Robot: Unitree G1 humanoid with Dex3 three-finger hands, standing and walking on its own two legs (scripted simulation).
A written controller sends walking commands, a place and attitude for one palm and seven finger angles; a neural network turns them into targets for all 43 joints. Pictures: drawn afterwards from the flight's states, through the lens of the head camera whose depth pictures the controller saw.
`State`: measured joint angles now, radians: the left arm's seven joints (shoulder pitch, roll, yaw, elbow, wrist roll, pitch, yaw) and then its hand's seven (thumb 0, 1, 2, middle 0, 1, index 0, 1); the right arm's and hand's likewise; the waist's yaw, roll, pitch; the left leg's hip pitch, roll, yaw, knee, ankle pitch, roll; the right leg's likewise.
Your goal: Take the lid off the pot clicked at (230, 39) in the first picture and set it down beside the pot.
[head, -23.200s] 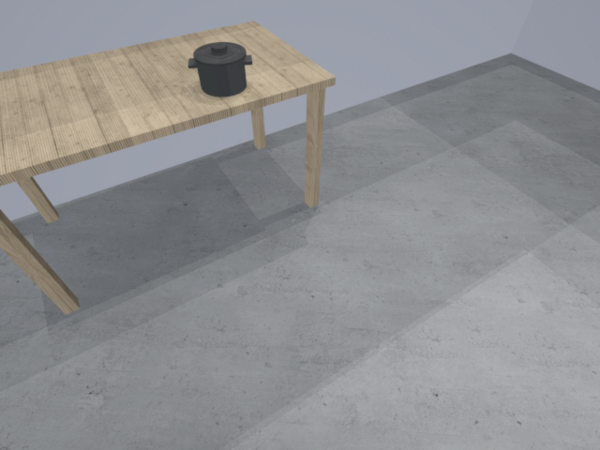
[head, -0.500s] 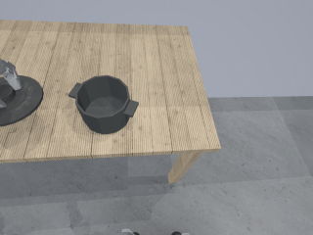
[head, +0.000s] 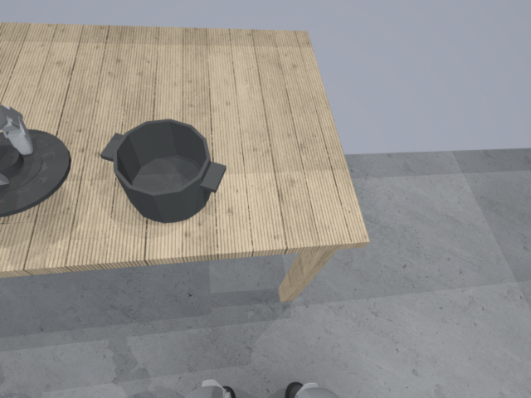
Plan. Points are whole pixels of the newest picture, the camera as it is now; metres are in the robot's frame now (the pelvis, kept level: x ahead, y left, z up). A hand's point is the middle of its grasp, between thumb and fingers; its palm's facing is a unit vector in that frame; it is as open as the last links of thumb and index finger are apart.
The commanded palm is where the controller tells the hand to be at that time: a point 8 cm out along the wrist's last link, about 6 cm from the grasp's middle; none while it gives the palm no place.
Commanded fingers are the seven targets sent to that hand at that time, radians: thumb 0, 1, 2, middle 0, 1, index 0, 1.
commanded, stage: lower the lid onto the table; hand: left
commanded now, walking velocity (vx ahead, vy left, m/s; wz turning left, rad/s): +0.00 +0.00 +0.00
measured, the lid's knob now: (1, 161) +0.46 +0.37 +0.03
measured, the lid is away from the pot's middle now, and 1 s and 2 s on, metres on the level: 0.22 0.23 0.25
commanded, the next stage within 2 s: open the fingers wide in 1.18 s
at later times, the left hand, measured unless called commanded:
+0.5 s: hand (1, 173) +0.44 +0.37 +0.02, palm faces -0.51 -0.12 -0.85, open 8.1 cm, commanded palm +0.51 +0.37 +0.08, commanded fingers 0.00 0.62 0.93 -0.84 -1.12 -0.80 -1.10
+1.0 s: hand (5, 185) +0.44 +0.38 -0.01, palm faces -0.50 -0.13 -0.86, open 8.1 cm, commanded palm +0.52 +0.37 +0.04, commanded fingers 0.00 0.62 0.93 -0.84 -1.12 -0.80 -1.10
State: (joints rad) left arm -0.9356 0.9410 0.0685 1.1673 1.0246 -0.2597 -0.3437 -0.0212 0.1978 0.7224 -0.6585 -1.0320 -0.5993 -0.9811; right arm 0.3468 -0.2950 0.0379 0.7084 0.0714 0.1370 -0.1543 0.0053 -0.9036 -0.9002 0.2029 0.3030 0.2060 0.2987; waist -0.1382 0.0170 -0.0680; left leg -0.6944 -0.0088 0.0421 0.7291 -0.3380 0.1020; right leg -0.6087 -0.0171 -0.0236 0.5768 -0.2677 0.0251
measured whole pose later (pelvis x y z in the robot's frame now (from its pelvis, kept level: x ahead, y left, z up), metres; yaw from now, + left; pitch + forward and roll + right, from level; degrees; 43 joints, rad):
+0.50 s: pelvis +0.00 +0.00 -0.01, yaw +0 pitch +20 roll -5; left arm -0.94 0.97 0.09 1.20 1.05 -0.29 -0.32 -0.02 0.20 0.72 -0.66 -1.03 -0.60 -0.98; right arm 0.33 -0.29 0.05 0.69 0.07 0.16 -0.15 0.00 -0.90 -0.90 0.20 0.30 0.21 0.30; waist -0.16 0.02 -0.07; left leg -0.81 0.01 0.03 0.83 -0.37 0.10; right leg -0.72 0.00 -0.03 0.67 -0.30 0.03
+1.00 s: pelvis -0.01 +0.00 -0.03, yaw -1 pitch +23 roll -7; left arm -0.94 1.01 0.12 1.20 1.05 -0.33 -0.29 -0.02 0.20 0.72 -0.66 -1.03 -0.60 -0.98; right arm 0.32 -0.29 0.07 0.67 0.06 0.19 -0.16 0.00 -0.90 -0.90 0.20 0.30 0.21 0.30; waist -0.17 0.02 -0.08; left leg -0.93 0.02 0.02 0.93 -0.40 0.10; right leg -0.83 0.01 -0.04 0.76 -0.33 0.03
